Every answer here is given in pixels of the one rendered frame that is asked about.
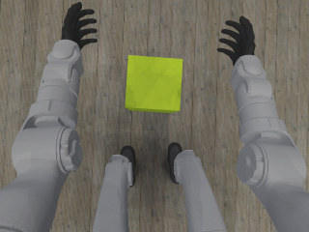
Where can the robot right forearm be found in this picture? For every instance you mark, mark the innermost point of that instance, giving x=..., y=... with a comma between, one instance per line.
x=257, y=110

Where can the robot right hand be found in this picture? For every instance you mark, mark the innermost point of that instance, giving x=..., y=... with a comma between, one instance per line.
x=244, y=44

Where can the carton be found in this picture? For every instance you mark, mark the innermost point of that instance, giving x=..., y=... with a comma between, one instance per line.
x=153, y=84

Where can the robot right foot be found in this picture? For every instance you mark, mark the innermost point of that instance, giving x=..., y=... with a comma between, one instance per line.
x=173, y=150

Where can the left robot shin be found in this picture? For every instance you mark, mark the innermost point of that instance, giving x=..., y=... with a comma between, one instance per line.
x=116, y=157

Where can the robot left hand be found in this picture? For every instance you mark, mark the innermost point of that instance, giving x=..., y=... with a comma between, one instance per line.
x=72, y=25

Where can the robot left upper arm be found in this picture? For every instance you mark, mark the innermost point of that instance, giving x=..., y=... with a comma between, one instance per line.
x=43, y=159

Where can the robot left forearm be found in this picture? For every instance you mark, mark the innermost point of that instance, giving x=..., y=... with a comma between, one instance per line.
x=59, y=89

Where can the robot right upper arm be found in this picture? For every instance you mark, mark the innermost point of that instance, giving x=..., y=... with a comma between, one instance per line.
x=276, y=174

